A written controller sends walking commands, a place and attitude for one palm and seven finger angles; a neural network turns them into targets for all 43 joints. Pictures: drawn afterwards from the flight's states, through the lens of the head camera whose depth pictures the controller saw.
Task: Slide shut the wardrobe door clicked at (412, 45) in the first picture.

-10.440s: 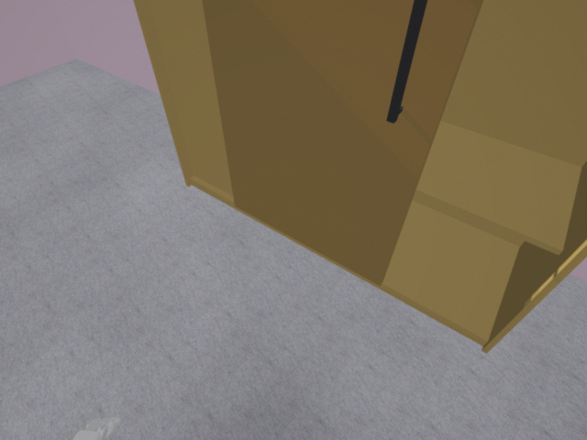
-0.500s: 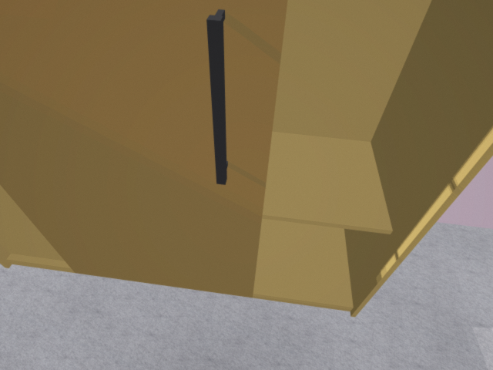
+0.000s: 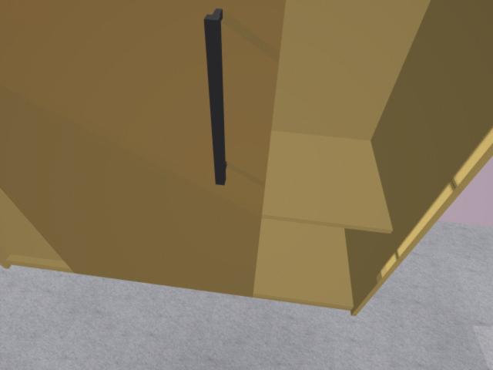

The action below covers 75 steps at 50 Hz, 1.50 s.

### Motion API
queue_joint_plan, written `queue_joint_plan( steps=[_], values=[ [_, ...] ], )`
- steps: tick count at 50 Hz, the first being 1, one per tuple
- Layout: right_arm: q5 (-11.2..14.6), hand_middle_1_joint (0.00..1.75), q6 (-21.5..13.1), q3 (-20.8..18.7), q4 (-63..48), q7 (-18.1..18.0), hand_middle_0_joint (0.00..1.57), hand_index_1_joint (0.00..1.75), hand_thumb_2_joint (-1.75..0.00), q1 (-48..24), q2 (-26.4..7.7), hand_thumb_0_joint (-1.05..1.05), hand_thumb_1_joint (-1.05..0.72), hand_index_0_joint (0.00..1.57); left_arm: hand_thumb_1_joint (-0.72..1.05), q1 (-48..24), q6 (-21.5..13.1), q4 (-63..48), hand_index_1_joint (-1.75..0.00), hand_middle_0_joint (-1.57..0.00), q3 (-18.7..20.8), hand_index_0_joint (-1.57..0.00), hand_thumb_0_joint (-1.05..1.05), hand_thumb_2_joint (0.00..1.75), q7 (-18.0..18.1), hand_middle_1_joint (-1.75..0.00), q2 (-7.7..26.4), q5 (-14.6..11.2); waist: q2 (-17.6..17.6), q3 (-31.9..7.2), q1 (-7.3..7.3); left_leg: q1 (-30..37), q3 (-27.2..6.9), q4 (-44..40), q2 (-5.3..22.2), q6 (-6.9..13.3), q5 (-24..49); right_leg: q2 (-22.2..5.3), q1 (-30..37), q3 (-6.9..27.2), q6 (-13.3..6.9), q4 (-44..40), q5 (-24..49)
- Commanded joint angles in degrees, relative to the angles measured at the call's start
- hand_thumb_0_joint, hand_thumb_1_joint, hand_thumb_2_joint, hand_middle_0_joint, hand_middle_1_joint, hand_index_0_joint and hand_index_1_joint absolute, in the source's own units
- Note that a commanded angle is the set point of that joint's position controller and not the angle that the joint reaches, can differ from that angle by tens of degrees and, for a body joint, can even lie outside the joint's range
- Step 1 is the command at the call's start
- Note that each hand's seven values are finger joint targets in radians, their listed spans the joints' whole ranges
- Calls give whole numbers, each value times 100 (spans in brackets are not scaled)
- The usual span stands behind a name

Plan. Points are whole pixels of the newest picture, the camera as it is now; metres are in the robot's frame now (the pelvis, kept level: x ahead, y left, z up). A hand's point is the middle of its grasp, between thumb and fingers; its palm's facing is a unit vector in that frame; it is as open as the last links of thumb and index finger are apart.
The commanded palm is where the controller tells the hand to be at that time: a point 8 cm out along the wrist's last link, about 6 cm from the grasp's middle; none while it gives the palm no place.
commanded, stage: look again from close up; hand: left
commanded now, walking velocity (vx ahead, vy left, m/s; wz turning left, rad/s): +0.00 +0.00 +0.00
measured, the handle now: (219, 112) +0.51 +0.10 +0.17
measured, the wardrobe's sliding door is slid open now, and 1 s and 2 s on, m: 0.41 0.41 0.41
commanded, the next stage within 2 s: raise the hand with hooked fingers in 0.14 s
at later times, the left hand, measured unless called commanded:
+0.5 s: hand (146, 303) +0.20 +0.17 +0.03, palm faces +0.10 -0.99 -0.10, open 7.7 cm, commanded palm +0.11 +0.23 -0.03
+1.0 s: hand (120, 319) +0.18 +0.19 +0.05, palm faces -0.16 -0.98 -0.10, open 10.6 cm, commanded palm +0.14 +0.26 +0.06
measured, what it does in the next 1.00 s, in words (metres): shifts its weight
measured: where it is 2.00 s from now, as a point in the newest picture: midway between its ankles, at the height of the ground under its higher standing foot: outside the picture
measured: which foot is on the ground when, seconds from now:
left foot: down 0.00-1.00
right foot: down 0.00-1.00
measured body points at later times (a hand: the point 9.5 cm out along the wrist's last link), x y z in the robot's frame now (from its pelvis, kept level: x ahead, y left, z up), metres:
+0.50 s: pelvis -0.03 +0.00 -0.02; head -0.03 -0.02 +0.43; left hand +0.19 +0.22 +0.04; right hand +0.12 -0.26 -0.11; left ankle +0.01 +0.13 -0.74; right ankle -0.05 -0.11 -0.74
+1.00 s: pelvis -0.05 -0.01 -0.04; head -0.05 -0.02 +0.41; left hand +0.18 +0.25 +0.06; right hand +0.13 -0.22 -0.12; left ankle +0.01 +0.13 -0.74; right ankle -0.05 -0.11 -0.74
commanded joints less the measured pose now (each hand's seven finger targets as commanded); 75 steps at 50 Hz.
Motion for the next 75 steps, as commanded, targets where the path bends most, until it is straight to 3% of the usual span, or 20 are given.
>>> queue_joint_plan(
  steps=[1, 11, 12, 13, 14, 16, 18, 22, 24, 27, 28, 29, 34, 39, 44, 48, 53, 59, 68, 75],
  values=[
    [-2, 30, -71, -68, -156, -11, 20, 30, -90, 351, -503, 0, -90, 20, 90, 593, -37, -61, -30, -20, 99, -20, 0, 90, 56, -30, 504, 10, 128, 451, 9, 86, -384, -350, 386, 223, 1082, -441, -543, 405, -176, -487, 1028],
    [-5, 30, -60, -66, -157, -11, 20, 30, -90, 335, -481, 0, -90, 20, 90, 620, -38, -45, -30, -20, 96, -20, 0, 90, 59, -30, 479, 11, 62, 518, 20, 90, -391, -355, 375, 232, 1065, -452, -577, 398, -181, -510, 1022],
    [-8, 30, -127, -66, -594, 99, 20, 30, -90, -278, -687, 0, -90, 20, 90, 561, -235, -8, -30, -20, 68, -20, 0, 90, 258, -30, 618, 140, 4, 807, 83, -463, -230, 894, 404, 62, 1432, -726, -864, 854, -86, -601, 3252],
    [213, 30, -936, -497, -2422, -279, 20, 30, -90, -364, -1919, 0, -90, 20, 88, -3915, -1140, -8937, -32, -20, 769, -20, 0, 89, 227, -32, 2325, -1185, 1277, -1090, -805, 1113, 228, 268, -6, 200, 1500, -365, -937, 407, -123, -473, 2998],
    [147, 30, -1535, -131, -2088, -392, 20, 30, -90, -698, -1297, 0, -90, 20, 85, -2189, -821, -7676, -33, -20, 350, -20, 0, 88, 384, -33, 1558, -628, 1740, -1048, -310, 1239, 159, -93, 65, 221, 2060, -73, -746, 176, -324, 224, 1917],
    [257, 30, -1891, -204, -2025, -185, 20, 30, -90, -176, -1116, 0, -90, 20, 81, -81, -98, -6499, -36, -21, -239, -21, 0, 86, 455, -36, 220, -684, 946, -1093, -273, 724, -147, -111, 177, 223, 1795, 60, -862, -157, -216, 351, 1062],
    [386, 30, -2111, -204, -2439, -304, 20, 30, -90, -444, -1139, 0, -90, 20, 76, -89, -250, -7283, -39, -21, -538, -21, 0, 84, 265, -39, -53, -814, 170, -793, -256, 385, -137, 138, 73, 229, 1048, 95, -918, -276, -134, 349, 1037],
    [39, 30, -2253, -409, -2909, -204, 20, 30, -90, -555, -1446, 0, -90, 20, 67, 300, -1181, -6513, -45, -22, -80, -22, 0, 80, -324, -45, 63, -1049, -1455, -137, -312, -907, -376, 829, -103, 206, 40, 160, -2238, -345, -22, 603, 165],
    [85, 30, -2151, -469, -3107, 0, 20, 30, -90, -781, -1354, 0, -90, 20, 62, 1659, -1727, -5562, -48, -22, 280, -22, 0, 78, -1010, -48, -6, -1285, -1322, 54, 169, -1511, -239, 1111, -131, 54, 93, 119, -2303, -322, -106, 1021, 431],
    [105, 30, -1974, -583, -3578, 161, 20, 30, -90, -1121, -1462, 0, -90, 20, 55, 1616, -2561, -5519, -53, -22, 1352, -22, 0, 75, -2132, -53, 898, -1573, -657, -476, 332, -2030, -35, 1651, -211, -20, 198, 15, -2135, -47, -244, 1639, 1040],
    [122, 30, -1846, -648, -3695, 181, 20, 30, -90, -1168, -1458, 0, -90, 20, 53, 1692, -2512, -5543, -54, -23, 1972, -23, 0, 74, -2189, -54, 1488, -1468, -194, -676, 529, -2065, 55, 1722, -248, -1, 244, -18, -1969, 71, -272, 1702, 1080],
    [120, 30, -1721, -590, -4017, 189, 20, 30, -90, -1310, -1436, 0, -90, 20, 50, 1497, -2393, -6225, -55, -23, 1776, -23, 0, 73, -2240, -55, 1415, -1465, 151, -890, 542, -1991, 164, 1711, -292, 45, 128, -34, -1888, 113, -244, 1723, 916],
    [152, 30, -1452, -474, -4538, 8, 20, 30, -90, -1069, -1237, 0, -90, 20, 39, -332, -2363, -8811, -63, -24, 1763, -24, 0, 68, -1665, -63, 1454, -1741, 766, -1469, 87, -1443, -24, 1856, -154, 210, -220, 117, -2178, 214, -159, 1675, 208],
    [173, 30, -1779, -260, -3947, -242, 20, 30, -90, -743, -1342, 0, -90, 20, 27, -1482, -2935, -8833, -70, -25, 1111, -25, 0, 63, -1910, -70, 1331, -1770, 616, -852, -543, -1319, -338, 2094, -29, 288, -479, 201, -2802, 230, -110, 1476, -150],
    [330, 30, -1998, -129, -3666, -431, 20, 30, -90, -850, -1550, 0, -90, 20, 15, -1645, -1926, -7219, -78, -25, 1230, -25, 0, 58, -2843, -78, 1757, -1905, 203, -405, -506, -1562, -446, 1820, -40, 303, -963, 105, -2590, 497, -18, 848, -818],
    [314, 30, -1923, -115, -3768, -437, 20, 30, -90, -1087, -1536, 0, -90, 20, 6, -1186, -838, -6509, -84, -26, 2595, -26, 0, 54, -2815, -84, 2693, -2032, 39, -956, 106, -1467, -428, 1520, -68, 254, -603, -7, -1821, 499, -2, 718, -721],
    [227, 30, -2027, -86, -3965, -299, 20, 30, -90, -1116, -1344, 0, -90, 20, -6, -984, -946, -7687, -92, -27, 3215, -27, 0, 49, -2261, -92, 2610, -2490, 76, -1513, 346, -991, -329, 1325, -59, 200, 267, 78, -1185, 214, -23, 864, 442],
    [320, 30, -2281, -161, -3746, -242, 20, 30, -90, -870, -1493, 0, -90, 20, -20, -1449, -970, -7712, -100, -28, 2154, -28, 0, 43, -2334, -100, 1994, -2161, 398, -555, -69, -718, -248, 971, -12, 249, -7, 151, -1708, 42, 8, 606, 490],
    [298, 30, -2341, -64, -3628, -419, 20, 30, -90, -903, -1550, 0, -90, 20, -41, -2604, -670, -8231, -114, -29, 3112, -29, 0, 34, -2376, -114, 3088, -2207, 700, -1092, 119, 149, -425, 447, -35, 242, 300, 228, -1011, -134, -81, 323, 667],
    [370, 30, -2134, 43, -3583, -374, 20, 30, -90, -1034, -1528, 0, -90, 20, -50, -3004, -13, -7221, -120, -30, 2840, -30, 0, 30, -2704, -120, 2846, -2227, 659, -540, 100, 199, -439, 114, -26, 196, 328, 250, -954, -166, -84, 57, 943]
  ],
)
